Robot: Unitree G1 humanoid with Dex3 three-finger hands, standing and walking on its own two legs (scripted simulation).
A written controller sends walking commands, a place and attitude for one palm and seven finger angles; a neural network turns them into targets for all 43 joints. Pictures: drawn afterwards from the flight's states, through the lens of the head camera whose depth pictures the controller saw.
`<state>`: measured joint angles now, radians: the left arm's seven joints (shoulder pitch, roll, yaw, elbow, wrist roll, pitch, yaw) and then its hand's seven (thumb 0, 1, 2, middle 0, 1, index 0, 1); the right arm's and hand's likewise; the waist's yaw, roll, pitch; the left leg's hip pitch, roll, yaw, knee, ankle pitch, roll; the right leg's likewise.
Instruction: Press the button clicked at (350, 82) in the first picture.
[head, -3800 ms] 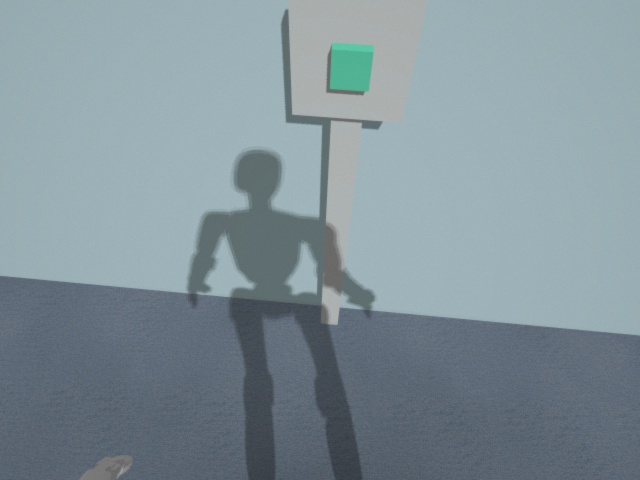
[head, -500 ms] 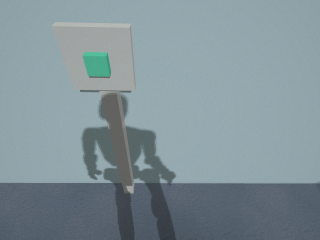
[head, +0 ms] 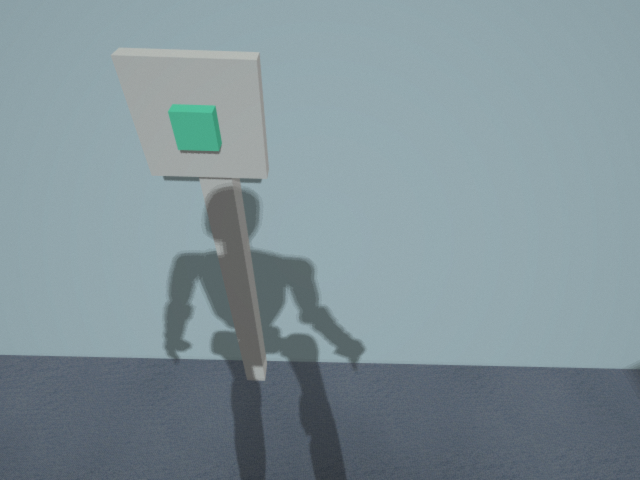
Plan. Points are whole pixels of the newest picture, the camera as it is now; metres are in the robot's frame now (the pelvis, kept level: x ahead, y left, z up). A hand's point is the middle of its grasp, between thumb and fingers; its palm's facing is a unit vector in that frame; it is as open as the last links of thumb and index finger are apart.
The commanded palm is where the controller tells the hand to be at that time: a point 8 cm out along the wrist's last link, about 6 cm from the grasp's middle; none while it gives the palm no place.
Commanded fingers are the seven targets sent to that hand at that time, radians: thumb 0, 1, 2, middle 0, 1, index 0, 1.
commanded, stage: look again from close up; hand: left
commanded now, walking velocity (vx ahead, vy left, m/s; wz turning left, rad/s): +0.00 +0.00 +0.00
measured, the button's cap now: (196, 127) +0.56 +0.22 +0.18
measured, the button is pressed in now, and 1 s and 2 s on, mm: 0 0 0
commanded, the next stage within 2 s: raise the hand and make a fist in 0.54 s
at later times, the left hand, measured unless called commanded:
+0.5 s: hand out of the picture +0.08 +0.24 -0.16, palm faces -0.04 -0.96 -0.29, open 7.4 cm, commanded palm none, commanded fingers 0.00 0.90 0.90 -0.20 -0.30 -0.20 -0.30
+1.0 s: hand (176, 416) +0.21 +0.19 -0.02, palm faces +0.00 -1.00 -0.05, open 5.9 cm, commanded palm +0.16 +0.27 -0.01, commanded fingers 0.00 0.90 0.90 -0.72 -0.87 -0.72 -0.87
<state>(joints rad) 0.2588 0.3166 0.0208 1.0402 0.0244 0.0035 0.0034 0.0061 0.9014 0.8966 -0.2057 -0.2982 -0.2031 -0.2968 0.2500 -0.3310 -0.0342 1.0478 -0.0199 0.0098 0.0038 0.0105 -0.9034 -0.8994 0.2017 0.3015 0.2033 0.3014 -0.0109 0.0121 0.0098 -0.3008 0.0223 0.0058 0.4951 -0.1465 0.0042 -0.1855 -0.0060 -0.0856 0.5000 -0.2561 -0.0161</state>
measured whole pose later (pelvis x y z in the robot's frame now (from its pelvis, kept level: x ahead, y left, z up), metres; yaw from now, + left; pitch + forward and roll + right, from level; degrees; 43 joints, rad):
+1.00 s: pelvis +0.02 -0.01 -0.05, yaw -2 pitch +8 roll +0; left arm 0.47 0.22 0.21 0.16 -0.27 -0.51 -0.34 0.00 0.90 0.90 -0.47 -0.59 -0.47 -0.59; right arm 0.15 -0.20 -0.03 0.60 0.03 -0.24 -0.01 0.01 -0.90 -0.90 0.21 0.30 0.21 0.30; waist 0.00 -0.02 -0.10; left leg -0.69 0.03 0.02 0.90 -0.35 0.00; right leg -0.59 -0.01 -0.06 0.93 -0.47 -0.01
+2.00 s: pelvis +0.05 +0.01 -0.01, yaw +0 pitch +0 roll -1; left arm 0.31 0.31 0.26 -0.25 -0.32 0.05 -0.25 0.01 0.90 0.90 -1.30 -1.50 -1.30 -1.50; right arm 0.22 -0.22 0.08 0.60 0.07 -0.30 -0.10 0.02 -0.90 -0.90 0.21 0.30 0.21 0.30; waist 0.05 0.05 -0.08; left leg -0.38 0.01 0.00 0.68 -0.29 0.02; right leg -0.24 -0.02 -0.08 0.62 -0.38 0.01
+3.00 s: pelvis +0.05 -0.03 +0.00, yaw +0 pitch -3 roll +0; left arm 0.01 0.34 0.32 -0.07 -0.31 0.18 -0.24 0.01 0.89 0.90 -1.31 -1.50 -1.30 -1.50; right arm 0.20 -0.26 0.07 0.66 0.08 -0.24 -0.12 0.02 -0.90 -0.90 0.20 0.30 0.20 0.30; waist 0.04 0.06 -0.03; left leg -0.26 0.03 -0.02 0.55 -0.24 -0.03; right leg -0.13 0.01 -0.10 0.54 -0.36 -0.04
